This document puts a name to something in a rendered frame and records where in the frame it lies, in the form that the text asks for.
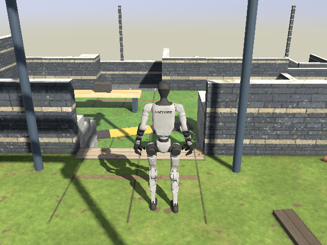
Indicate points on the robot right forearm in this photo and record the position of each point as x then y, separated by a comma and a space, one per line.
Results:
187, 136

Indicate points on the left robot hand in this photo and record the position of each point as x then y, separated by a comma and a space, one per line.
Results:
138, 146

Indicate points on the right robot upper arm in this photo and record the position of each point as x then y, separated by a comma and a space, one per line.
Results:
182, 117

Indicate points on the left robot shin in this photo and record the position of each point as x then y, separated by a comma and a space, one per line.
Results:
152, 186

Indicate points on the robot torso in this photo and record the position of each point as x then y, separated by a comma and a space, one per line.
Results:
163, 118

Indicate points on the right robot hand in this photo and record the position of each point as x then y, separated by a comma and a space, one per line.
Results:
189, 147

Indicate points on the robot left forearm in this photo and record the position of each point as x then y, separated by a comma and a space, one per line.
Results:
139, 135

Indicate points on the left robot upper arm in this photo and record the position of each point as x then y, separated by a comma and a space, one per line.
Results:
147, 108

